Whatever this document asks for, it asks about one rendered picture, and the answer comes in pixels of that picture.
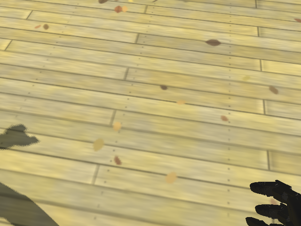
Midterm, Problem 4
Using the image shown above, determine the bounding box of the robot right hand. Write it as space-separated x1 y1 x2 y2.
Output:
246 180 301 226

